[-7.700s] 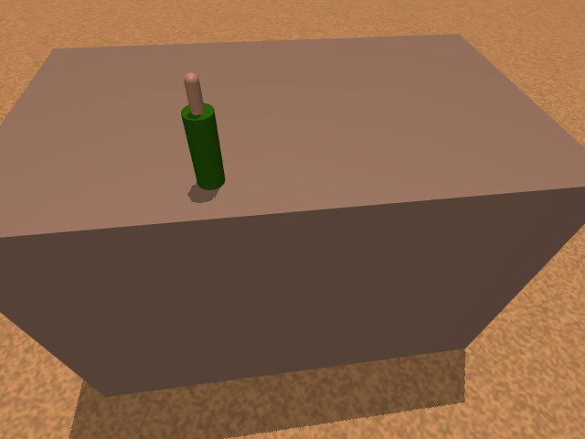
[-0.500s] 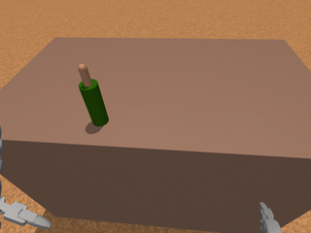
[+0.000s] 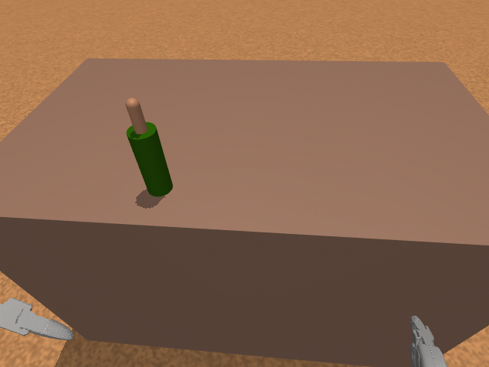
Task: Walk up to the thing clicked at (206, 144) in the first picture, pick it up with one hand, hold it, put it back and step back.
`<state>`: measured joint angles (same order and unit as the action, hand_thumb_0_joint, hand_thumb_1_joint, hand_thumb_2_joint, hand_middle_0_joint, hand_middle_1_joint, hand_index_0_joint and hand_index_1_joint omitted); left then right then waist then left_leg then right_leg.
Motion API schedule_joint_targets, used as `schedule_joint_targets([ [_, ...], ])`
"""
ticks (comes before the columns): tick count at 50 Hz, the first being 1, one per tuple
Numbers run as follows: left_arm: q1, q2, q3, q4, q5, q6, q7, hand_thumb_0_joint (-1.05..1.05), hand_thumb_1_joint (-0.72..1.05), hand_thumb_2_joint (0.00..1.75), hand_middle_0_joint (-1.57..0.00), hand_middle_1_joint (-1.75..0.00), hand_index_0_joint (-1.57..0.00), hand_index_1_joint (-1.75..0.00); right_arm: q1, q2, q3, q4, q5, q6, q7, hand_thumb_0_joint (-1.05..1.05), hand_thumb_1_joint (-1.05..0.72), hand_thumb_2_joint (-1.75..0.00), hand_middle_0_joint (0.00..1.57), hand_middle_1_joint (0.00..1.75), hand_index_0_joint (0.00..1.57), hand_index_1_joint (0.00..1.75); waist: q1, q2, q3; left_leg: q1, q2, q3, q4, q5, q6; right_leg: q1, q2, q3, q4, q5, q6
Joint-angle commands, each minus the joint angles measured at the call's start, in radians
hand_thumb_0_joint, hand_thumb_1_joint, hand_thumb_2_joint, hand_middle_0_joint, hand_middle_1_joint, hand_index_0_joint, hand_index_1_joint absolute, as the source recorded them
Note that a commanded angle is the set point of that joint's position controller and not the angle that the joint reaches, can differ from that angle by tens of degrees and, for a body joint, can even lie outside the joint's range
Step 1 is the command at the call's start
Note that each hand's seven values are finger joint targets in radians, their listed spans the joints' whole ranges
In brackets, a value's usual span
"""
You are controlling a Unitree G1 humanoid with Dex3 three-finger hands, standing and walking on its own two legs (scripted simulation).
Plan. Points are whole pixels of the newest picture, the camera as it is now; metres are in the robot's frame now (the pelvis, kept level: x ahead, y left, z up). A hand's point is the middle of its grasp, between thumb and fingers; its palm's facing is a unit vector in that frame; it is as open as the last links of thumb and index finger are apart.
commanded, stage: rise first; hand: left
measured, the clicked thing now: (147, 149) +0.46 +0.21 +0.13
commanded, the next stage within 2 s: go down in 0.14 s
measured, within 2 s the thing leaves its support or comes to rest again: neither
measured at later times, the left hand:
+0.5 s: hand (13, 252) +0.20 +0.28 +0.19, palm faces +0.45 -0.79 -0.42, open 17.5 cm
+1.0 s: hand (7, 190) +0.29 +0.34 +0.19, palm faces +0.26 -0.93 -0.26, open 17.6 cm
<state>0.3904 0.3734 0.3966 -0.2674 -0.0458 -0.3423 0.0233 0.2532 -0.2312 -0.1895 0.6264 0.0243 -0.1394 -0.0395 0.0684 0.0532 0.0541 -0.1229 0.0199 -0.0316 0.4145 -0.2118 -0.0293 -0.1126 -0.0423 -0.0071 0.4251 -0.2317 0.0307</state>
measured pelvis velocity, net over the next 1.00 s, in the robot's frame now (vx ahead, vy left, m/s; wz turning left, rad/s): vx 0.01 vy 0.01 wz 0.00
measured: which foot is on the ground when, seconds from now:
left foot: down 0.00-1.00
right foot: down 0.00-1.00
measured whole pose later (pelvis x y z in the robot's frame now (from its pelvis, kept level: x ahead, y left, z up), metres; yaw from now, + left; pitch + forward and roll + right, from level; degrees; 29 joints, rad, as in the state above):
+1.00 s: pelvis +0.01 +0.01 +0.00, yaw +0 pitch +0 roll +0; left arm -0.15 0.57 0.58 0.32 -0.22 -0.11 -0.39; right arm 0.22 -0.22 -0.07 0.65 0.04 -0.14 -0.10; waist 0.02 0.03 -0.04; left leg -0.24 0.01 -0.03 0.50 -0.25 -0.02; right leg -0.22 -0.05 0.00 0.48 -0.25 0.04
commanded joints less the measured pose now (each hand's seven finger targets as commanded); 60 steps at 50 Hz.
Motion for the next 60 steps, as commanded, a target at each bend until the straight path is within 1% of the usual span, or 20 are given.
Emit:
schedule_joint_targets([
  [1,-0.105,0.196,0.12,-0.215,-0.018,-0.066,0.019,0.0,-0.57,0.06,-0.05,-0.05,-0.04,-0.06,-0.082,-0.141,-0.042,-0.162,0.002,-0.063,-0.003,0.0,0.53,-0.05,0.05,0.05,0.05,0.05,0.003,-0.021,-0.066,-0.009,-0.03,0.063,-0.077,0.073,0.03,-0.009,0.039,-0.059,-0.075,0.068,-0.028],
  [2,-0.109,0.216,0.137,-0.221,-0.019,-0.067,0.021,0.0,-0.58,0.07,-0.06,-0.05,-0.04,-0.07,-0.106,-0.193,-0.079,-0.194,0.0,-0.068,-0.009,0.0,0.53,-0.05,0.05,0.05,0.05,0.05,-0.006,-0.009,-0.089,0.005,-0.031,0.063,-0.074,0.081,0.029,-0.008,0.039,-0.058,-0.073,0.078,-0.027],
  [4,-0.113,0.203,0.126,-0.234,-0.019,-0.069,0.019,0.0,-0.58,0.07,-0.06,-0.05,-0.04,-0.07,-0.065,-0.109,-0.018,-0.157,0.004,-0.064,0.0,0.0,0.52,-0.06,0.05,0.05,0.05,0.05,0.002,-0.004,-0.071,-0.003,-0.032,0.063,-0.073,0.088,0.028,-0.012,0.038,-0.06,-0.075,0.08,-0.028],
  [7,-0.097,0.212,0.136,-0.221,-0.02,-0.07,0.022,0.0,-0.59,0.07,-0.06,-0.06,-0.05,-0.07,-0.071,-0.163,-0.065,-0.166,0.001,-0.067,-0.007,0.0,0.51,-0.06,0.05,0.05,0.05,0.05,-0.006,-0.021,-0.092,0.008,-0.035,0.066,-0.065,0.105,0.03,-0.005,0.034,-0.056,-0.072,0.099,-0.024],
  [11,-0.112,0.221,0.15,-0.237,-0.022,-0.073,0.02,0.0,-0.59,0.08,-0.06,-0.06,-0.04,-0.08,-0.053,-0.119,-0.032,-0.18,0.006,-0.063,-0.001,0.0,0.52,-0.07,0.05,0.05,0.05,0.05,-0.002,-0.013,-0.084,0.008,-0.036,0.068,-0.063,0.123,0.03,-0.005,0.032,-0.056,-0.075,0.116,-0.023],
  [12,-0.117,0.213,0.142,-0.246,-0.023,-0.074,0.02,0.0,-0.52,0.0,-0.08,-0.07,-0.09,-0.06,-0.067,-0.135,-0.042,-0.188,0.005,-0.064,-0.001,0.0,0.52,-0.05,0.05,0.05,0.05,0.05,0.001,-0.017,-0.075,0.001,-0.034,0.065,-0.069,0.112,0.029,-0.002,0.034,-0.058,-0.073,0.104,-0.025],
  [13,-0.078,0.118,0.11,-0.189,-0.03,-0.105,-0.012,0.0,-0.58,0.08,-0.05,-0.04,-0.01,-0.08,-0.071,-0.106,-0.034,-0.139,-0.012,-0.052,0.01,0.0,0.57,-0.05,0.05,0.05,0.05,0.05,-0.012,-0.082,-0.1,-0.028,-0.032,0.057,-0.019,0.116,0.026,-0.031,0.038,-0.062,-0.033,0.098,-0.022],
  [14,-0.114,0.25,0.176,-0.238,-0.021,-0.087,0.013,0.0,-0.54,0.0,-0.08,-0.07,-0.08,-0.06,-0.086,-0.148,-0.051,-0.221,0.002,-0.06,0.001,0.0,0.52,-0.05,0.05,0.05,0.05,0.05,0.012,-0.002,-0.083,0.001,-0.034,0.065,-0.067,0.12,0.026,0.0,0.034,-0.058,-0.066,0.107,-0.026],
  [15,-0.103,0.135,0.124,-0.189,-0.037,-0.111,-0.017,0.0,-0.58,0.04,-0.08,-0.07,-0.07,-0.08,-0.066,-0.124,-0.044,-0.133,-0.01,-0.047,0.012,0.0,0.53,-0.05,0.05,0.05,0.05,0.05,-0.014,-0.063,-0.076,-0.043,-0.029,0.058,-0.022,0.093,0.023,-0.042,0.04,-0.062,-0.031,0.076,-0.026],
  [21,-0.218,0.243,0.213,-0.163,-0.047,-0.137,-0.04,0.0,-0.56,0.05,-0.08,-0.06,-0.06,-0.08,-0.107,-0.163,-0.074,-0.188,-0.012,-0.024,0.013,0.0,0.54,-0.05,0.05,0.05,0.05,0.05,-0.02,-0.025,-0.093,-0.062,-0.037,0.057,-0.005,0.051,0.02,-0.069,0.037,-0.055,-0.015,0.041,-0.024],
  [25,-0.328,0.247,0.196,-0.08,-0.067,-0.109,-0.064,0.0,-0.53,0.05,-0.08,-0.05,-0.06,-0.06,-0.115,-0.13,-0.049,-0.156,-0.007,-0.018,0.002,0.0,0.54,-0.05,0.05,0.05,0.05,0.05,-0.038,0.008,-0.095,-0.076,-0.043,0.06,0.0,0.022,0.021,-0.092,0.031,-0.048,-0.007,0.028,-0.023],
  [31,-0.554,0.366,0.19,0.116,-0.12,-0.004,-0.164,0.0,-0.52,0.05,-0.08,-0.03,-0.05,-0.06,-0.149,-0.145,-0.012,-0.124,0.011,-0.021,-0.038,0.0,0.55,-0.05,0.05,0.05,0.05,0.05,-0.067,-0.007,-0.128,-0.083,-0.04,0.044,-0.006,-0.015,0.033,-0.115,0.026,-0.047,-0.018,0.012,-0.019],
  [35,-0.652,0.508,0.288,0.174,-0.146,0.031,-0.232,0.0,-0.55,0.05,-0.07,-0.05,-0.06,-0.06,-0.111,-0.136,0.012,-0.09,0.012,-0.019,-0.052,0.0,0.55,-0.05,0.05,0.05,0.05,0.05,-0.044,0.025,-0.22,-0.06,-0.048,0.047,0.019,0.091,0.037,-0.058,0.019,-0.042,-0.009,0.106,-0.022],
  [39,-0.726,0.517,0.323,0.295,-0.207,0.079,-0.304,0.0,-0.59,0.06,-0.06,-0.06,-0.05,-0.08,-0.162,-0.129,0.032,-0.095,0.019,-0.026,-0.062,0.0,0.54,-0.05,0.05,0.05,0.05,0.05,-0.032,0.041,-0.276,-0.058,-0.039,0.042,0.02,0.149,0.031,-0.034,0.028,-0.046,0.003,0.148,-0.029],
  [40,-0.716,0.507,0.312,0.355,-0.216,0.105,-0.326,0.0,-0.59,0.06,-0.06,-0.06,-0.05,-0.07,-0.168,-0.1,0.068,-0.098,0.024,-0.025,-0.06,0.0,0.54,-0.05,0.05,0.05,0.05,0.05,-0.03,0.025,-0.256,-0.073,-0.037,0.039,0.016,0.146,0.032,-0.042,0.028,-0.047,-0.002,0.142,-0.03],
  [45,-0.777,0.454,0.217,0.42,-0.214,0.18,-0.412,0.0,-0.58,0.06,-0.06,-0.04,-0.04,-0.06,-0.209,-0.127,0.08,-0.144,0.02,-0.048,-0.068,0.0,0.53,-0.05,0.05,0.05,0.05,0.05,-0.046,0.021,-0.242,-0.058,-0.032,0.041,0.009,0.148,0.033,-0.084,0.035,-0.047,-0.004,0.136,-0.036],
  [47,-0.802,0.536,0.278,0.365,-0.203,0.171,-0.421,0.0,-0.56,0.05,-0.06,-0.03,-0.04,-0.05,-0.177,-0.153,0.066,-0.176,0.012,-0.061,-0.076,0.0,0.54,-0.05,0.05,0.05,0.05,0.05,-0.043,0.023,-0.288,-0.032,-0.032,0.042,0.021,0.178,0.034,-0.065,0.037,-0.05,0.003,0.162,-0.032],
  [51,-0.864,0.526,0.277,0.344,-0.204,0.173,-0.424,0.0,-0.54,0.05,-0.05,-0.04,-0.04,-0.05,-0.057,-0.152,0.035,-0.076,0.005,-0.062,-0.074,0.0,0.54,-0.05,0.05,0.05,0.05,0.05,-0.057,0.05,-0.267,-0.026,-0.024,0.037,0.02,0.177,0.021,-0.117,0.045,-0.05,0.012,0.147,-0.033],
  [53,-0.838,0.573,0.338,0.355,-0.21,0.171,-0.414,0.0,-0.56,0.06,-0.05,-0.04,-0.04,-0.06,-0.057,-0.167,0.026,-0.09,0.003,-0.07,-0.072,0.0,0.53,-0.05,0.05,0.05,0.05,0.05,-0.042,0.049,-0.291,-0.036,-0.023,0.039,0.027,0.203,0.02,-0.085,0.045,-0.052,0.015,0.173,-0.033],
  [60,-0.915,0.525,0.263,0.392,-0.185,0.199,-0.42,0.0,-0.56,0.05,-0.06,-0.03,-0.05,-0.05,-0.163,-0.122,0.079,-0.079,-0.001,-0.085,-0.071,0.0,0.53,-0.05,0.05,0.05,0.05,0.05,-0.036,0.092,-0.262,-0.05,-0.003,0.017,0.016,0.207,0.009,-0.103,0.048,-0.055,0.027,0.16,-0.04],
])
